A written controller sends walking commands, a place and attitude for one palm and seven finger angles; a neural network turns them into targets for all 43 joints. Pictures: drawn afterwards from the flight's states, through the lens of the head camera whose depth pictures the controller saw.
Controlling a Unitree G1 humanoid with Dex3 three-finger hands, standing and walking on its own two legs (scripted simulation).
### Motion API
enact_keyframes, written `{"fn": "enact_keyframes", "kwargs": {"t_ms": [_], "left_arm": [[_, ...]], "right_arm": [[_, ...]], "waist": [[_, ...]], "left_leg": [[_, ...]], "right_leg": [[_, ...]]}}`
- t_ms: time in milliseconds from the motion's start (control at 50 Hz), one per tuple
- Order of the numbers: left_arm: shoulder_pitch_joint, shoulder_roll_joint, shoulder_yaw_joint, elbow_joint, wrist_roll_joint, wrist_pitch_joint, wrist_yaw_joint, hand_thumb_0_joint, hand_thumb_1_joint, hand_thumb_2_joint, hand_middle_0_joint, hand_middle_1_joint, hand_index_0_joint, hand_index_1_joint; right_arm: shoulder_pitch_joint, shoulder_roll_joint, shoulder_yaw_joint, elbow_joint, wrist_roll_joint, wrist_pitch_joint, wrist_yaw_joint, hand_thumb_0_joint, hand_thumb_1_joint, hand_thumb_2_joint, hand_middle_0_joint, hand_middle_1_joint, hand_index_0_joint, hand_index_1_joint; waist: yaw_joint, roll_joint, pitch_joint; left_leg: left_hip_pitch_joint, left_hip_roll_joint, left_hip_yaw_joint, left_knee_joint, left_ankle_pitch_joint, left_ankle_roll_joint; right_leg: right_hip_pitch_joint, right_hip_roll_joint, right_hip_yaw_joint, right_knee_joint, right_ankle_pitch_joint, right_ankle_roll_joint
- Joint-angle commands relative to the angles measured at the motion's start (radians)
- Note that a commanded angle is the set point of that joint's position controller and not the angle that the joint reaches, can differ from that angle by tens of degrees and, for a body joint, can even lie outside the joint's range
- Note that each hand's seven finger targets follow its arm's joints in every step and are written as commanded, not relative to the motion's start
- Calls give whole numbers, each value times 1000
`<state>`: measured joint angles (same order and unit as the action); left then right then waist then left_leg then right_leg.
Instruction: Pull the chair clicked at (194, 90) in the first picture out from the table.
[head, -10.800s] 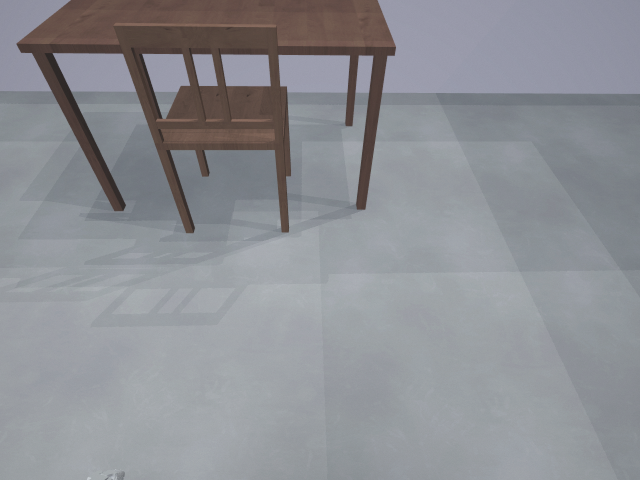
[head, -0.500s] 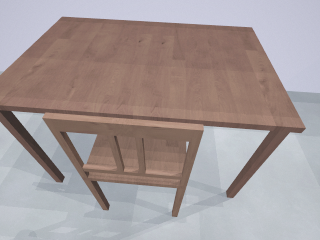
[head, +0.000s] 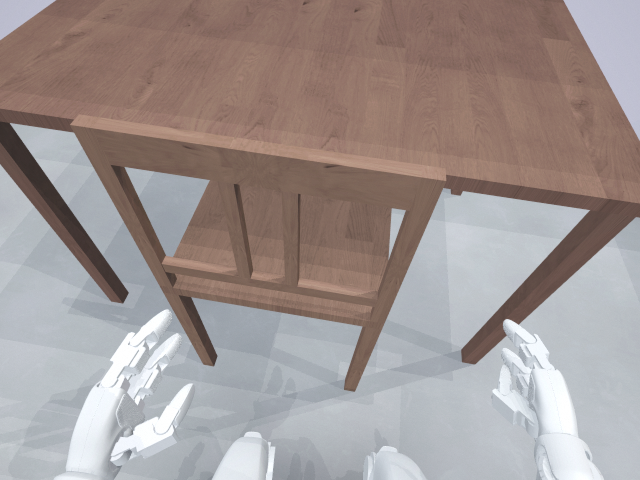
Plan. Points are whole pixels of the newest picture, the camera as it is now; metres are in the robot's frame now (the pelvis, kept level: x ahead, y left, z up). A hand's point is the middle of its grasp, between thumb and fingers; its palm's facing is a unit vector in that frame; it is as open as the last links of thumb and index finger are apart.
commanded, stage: raise the hand toward the chair's back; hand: left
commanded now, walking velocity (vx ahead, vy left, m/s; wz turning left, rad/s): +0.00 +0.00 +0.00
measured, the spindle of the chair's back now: (238, 232) +0.46 +0.17 -0.01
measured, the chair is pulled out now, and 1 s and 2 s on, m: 0.00 0.00 0.00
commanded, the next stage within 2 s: aim the fingers beside a spindle in 1.66 s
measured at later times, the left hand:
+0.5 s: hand (151, 373) +0.22 +0.20 +0.04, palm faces -0.06 -1.00 -0.06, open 13.7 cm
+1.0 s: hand (135, 345) +0.24 +0.23 +0.05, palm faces -0.06 -1.00 -0.07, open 16.8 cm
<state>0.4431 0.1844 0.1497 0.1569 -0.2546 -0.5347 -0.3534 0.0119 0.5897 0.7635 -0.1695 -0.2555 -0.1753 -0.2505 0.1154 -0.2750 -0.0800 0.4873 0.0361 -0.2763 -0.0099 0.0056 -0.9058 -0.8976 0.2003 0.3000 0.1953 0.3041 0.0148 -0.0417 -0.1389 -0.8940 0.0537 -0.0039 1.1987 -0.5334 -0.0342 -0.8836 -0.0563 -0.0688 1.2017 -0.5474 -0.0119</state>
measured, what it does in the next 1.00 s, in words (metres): stands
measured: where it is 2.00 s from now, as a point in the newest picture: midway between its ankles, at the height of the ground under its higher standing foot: outside the picture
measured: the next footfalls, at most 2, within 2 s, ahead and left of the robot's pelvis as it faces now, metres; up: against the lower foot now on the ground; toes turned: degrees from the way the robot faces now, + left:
none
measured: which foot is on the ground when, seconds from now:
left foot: down 0.00-1.00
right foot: down 0.00-1.00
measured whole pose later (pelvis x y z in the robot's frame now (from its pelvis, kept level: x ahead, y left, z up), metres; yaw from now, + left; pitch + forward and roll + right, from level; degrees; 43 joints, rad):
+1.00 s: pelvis +0.02 +0.03 +0.01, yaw +0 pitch +16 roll -3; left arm 0.35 0.28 0.21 -0.01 -0.27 -0.35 -0.33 -0.01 -0.47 0.31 -0.06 -0.09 -0.07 -0.08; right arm 0.20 -0.22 0.02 0.52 0.03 -0.20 -0.05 0.01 -0.90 -0.90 0.21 0.30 0.20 0.30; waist -0.01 0.03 -0.14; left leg -0.91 0.05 -0.03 1.17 -0.54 0.00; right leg -0.85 -0.06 -0.09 1.10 -0.52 0.02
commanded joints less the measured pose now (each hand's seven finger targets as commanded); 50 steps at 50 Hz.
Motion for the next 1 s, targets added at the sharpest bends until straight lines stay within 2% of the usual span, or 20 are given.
{"fn": "enact_keyframes", "kwargs": {"t_ms": [0,20,60,140,180,220,280,300,380,500,580,600,620,680,700,740,860,880,920,980], "left_arm": [[-197,150,32,-510,-12,-111,39,0,363,670,-146,-216,-146,-216],[-192,137,11,-479,-10,-96,28,0,340,660,-144,-212,-144,-212],[-170,138,-4,-426,-13,-49,-8,0,293,640,-139,-205,-139,-205],[-84,163,51,-359,-28,99,-44,0,200,600,-130,-190,-130,-190],[-33,191,122,-348,-39,150,-24,0,153,580,-125,-183,-125,-183],[-24,174,130,-396,-53,166,5,0,107,560,-121,-175,-121,-175],[-7,176,148,-384,-44,139,53,0,37,530,-114,-164,-114,-164],[-17,149,117,-405,-41,122,59,0,13,520,-111,-161,-111,-161],[-35,162,105,-348,-24,82,57,0,-80,480,-102,-146,-102,-146],[-59,186,105,-411,-32,61,39,0,-220,420,-88,-124,-88,-124],[-42,199,122,-427,-24,64,62,0,-313,380,-79,-109,-79,-109],[-41,181,104,-421,-24,71,65,0,-337,370,-76,-106,-76,-106],[-50,176,100,-408,-24,77,64,0,-360,360,-74,-102,-74,-102],[-62,198,109,-384,-12,94,64,0,-430,330,-67,-91,-67,-91],[-68,178,91,-380,-13,100,58,0,-453,320,-65,-87,-65,-87],[-95,198,103,-397,-20,104,49,0,-500,300,-60,-80,-60,-80],[-128,211,128,-388,-34,111,31,0,-500,300,-60,-80,-60,-80],[-133,229,143,-361,-30,115,32,0,-500,300,-60,-80,-60,-80],[-149,215,130,-359,-33,118,22,0,-500,300,-60,-80,-60,-80],[-157,244,161,-343,-38,124,15,0,-500,300,-60,-80,-60,-80]], "right_arm": [[35,-85,-5,-119,-9,-35,-38,0,-900,-900,200,300,200,300],[40,-85,-1,-103,-8,-37,-42,0,-900,-900,200,300,200,300],[45,-92,4,-84,-3,-44,-49,0,-900,-900,200,300,200,300],[27,-90,5,-92,11,-29,-60,0,-900,-900,200,300,200,300],[7,-78,2,-94,10,-17,-63,0,-900,-900,200,300,200,300],[9,-61,6,-107,6,-7,-61,0,-900,-900,200,300,200,300],[0,-52,5,-94,0,-3,-59,0,-900,-900,200,300,200,300],[12,-51,7,-96,-2,-5,-56,0,-900,-900,200,300,200,300],[22,-68,6,-84,-1,-5,-57,0,-900,-900,200,300,200,300],[52,-84,6,-92,4,-15,-62,0,-900,-900,200,300,200,300],[53,-84,4,-91,1,-10,-58,0,-900,-900,200,300,200,300],[56,-82,7,-97,0,-4,-55,0,-900,-900,200,300,200,300],[59,-84,7,-96,1,0,-55,0,-900,-900,200,300,200,300],[61,-90,9,-103,1,14,-55,0,-900,-900,200,300,200,300],[65,-92,14,-109,1,17,-53,0,-900,-900,200,300,200,300],[68,-95,15,-115,-1,19,-54,0,-900,-900,200,300,200,300],[74,-96,23,-116,-2,23,-54,0,-900,-900,200,300,200,300],[70,-98,24,-108,-3,24,-55,0,-900,-900,200,300,200,300],[75,-100,26,-111,-1,25,-54,0,-900,-900,200,300,200,300],[76,-104,25,-102,-2,22,-55,0,-900,-900,200,300,200,300]], "waist": [[-59,135,-223],[-70,144,-185],[-78,128,-182],[-41,82,-230],[-6,80,-267],[1,55,-290],[7,38,-262],[-6,30,-257],[-27,17,-189],[-27,83,-235],[-19,125,-241],[-24,132,-230],[-33,110,-218],[-34,119,-193],[-38,124,-192],[-41,122,-210],[-39,127,-223],[-43,107,-210],[-44,122,-216],[-41,106,-233]], "left_leg": [[96,-43,5,-102,165,62],[81,-40,-4,-99,159,60],[61,-39,-15,-86,160,61],[53,-47,-17,-115,170,59],[71,-48,-18,-134,211,56],[88,-48,-18,-151,242,56],[86,-44,-25,-164,251,51],[88,-45,-25,-166,250,52],[58,-42,-25,-168,181,52],[118,-43,-26,-186,208,55],[160,-39,-32,-202,263,50],[162,-40,-31,-209,264,49],[161,-39,-32,-209,255,48],[157,-37,-34,-217,241,48],[162,-39,-35,-223,235,47],[174,-39,-35,-220,243,47],[194,-38,-36,-221,286,45],[184,-37,-36,-217,282,47],[194,-37,-36,-224,284,45],[198,-37,-35,-219,312,48]], "right_leg": [[59,48,90,-215,102,-13],[38,51,77,-210,105,-13],[31,53,72,-213,113,-11],[99,47,60,-231,117,-3],[148,47,48,-227,155,-3],[174,44,35,-226,191,2],[157,49,14,-212,194,0],[146,47,8,-208,195,2],[95,47,13,-224,105,0],[100,46,5,-221,139,-6],[103,50,-13,-208,186,-10],[103,49,-17,-211,189,-9],[98,51,-19,-217,188,-6],[94,54,-20,-224,177,-8],[92,53,-24,-226,172,-7],[102,53,-20,-231,188,-6],[120,55,-22,-236,227,-7],[119,57,-21,-237,225,-6],[119,56,-23,-238,225,-6],[137,56,-19,-242,251,-5]]}}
